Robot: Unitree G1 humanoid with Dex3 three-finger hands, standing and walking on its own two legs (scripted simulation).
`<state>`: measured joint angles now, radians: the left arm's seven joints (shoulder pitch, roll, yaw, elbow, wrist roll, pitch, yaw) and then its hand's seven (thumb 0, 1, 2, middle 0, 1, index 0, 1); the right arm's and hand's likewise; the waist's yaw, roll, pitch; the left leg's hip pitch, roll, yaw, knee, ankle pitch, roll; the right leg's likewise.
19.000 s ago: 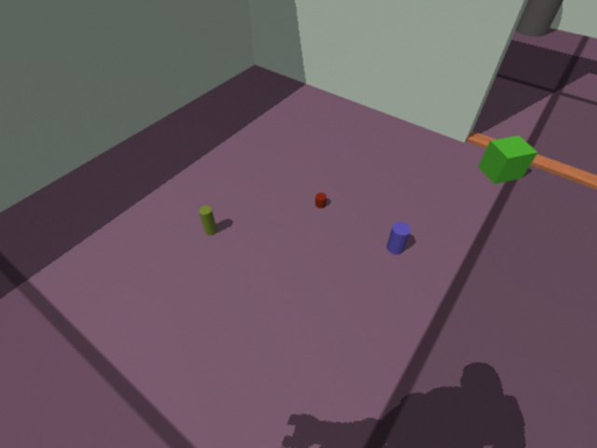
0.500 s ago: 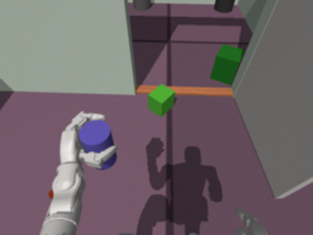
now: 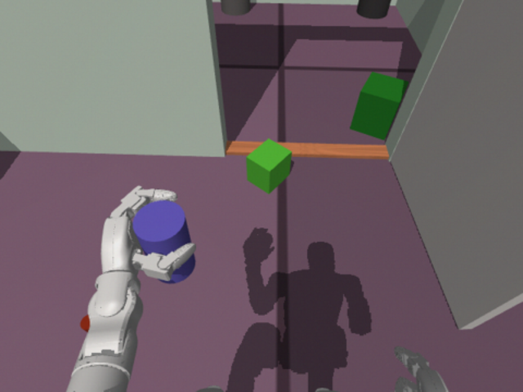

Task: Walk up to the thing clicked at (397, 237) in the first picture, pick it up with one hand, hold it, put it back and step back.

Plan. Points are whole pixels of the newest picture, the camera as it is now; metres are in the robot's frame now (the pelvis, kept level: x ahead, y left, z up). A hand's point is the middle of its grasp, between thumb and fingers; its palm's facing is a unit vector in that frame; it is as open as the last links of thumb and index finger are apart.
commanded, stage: crouch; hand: left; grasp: from the side
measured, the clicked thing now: (167, 244) +0.33 +0.17 +0.03
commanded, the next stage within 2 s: lower in 1.92 s
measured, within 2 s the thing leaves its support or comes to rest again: neither
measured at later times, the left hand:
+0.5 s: hand (171, 264) +0.34 +0.18 -0.06, palm faces +0.21 -0.98 -0.02, open 10.2 cm
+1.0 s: hand (184, 301) +0.36 +0.21 -0.32, palm faces +0.25 -0.97 -0.04, open 10.2 cm
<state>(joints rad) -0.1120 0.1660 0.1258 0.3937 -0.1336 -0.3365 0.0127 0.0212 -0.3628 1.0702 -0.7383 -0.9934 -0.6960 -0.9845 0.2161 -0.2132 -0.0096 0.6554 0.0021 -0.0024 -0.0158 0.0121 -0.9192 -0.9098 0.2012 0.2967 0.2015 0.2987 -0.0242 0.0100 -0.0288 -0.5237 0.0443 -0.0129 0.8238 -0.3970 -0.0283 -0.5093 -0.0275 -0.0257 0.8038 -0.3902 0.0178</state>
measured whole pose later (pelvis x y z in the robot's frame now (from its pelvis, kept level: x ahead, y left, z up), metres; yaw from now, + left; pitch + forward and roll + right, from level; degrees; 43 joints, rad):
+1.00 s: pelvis -0.07 +0.00 -0.28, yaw -2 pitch +33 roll -3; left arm -0.56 0.30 0.40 1.00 -0.08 -0.80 -0.03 0.02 -0.37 1.08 -0.75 -0.98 -0.70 -0.98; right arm 0.08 -0.25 0.01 0.71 -0.10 0.00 0.10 0.01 -0.91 -0.91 0.20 0.30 0.20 0.30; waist -0.09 -0.02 -0.17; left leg -1.90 0.03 -0.09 1.99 -0.68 -0.05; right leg -1.87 -0.02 -0.03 1.96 -0.67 0.01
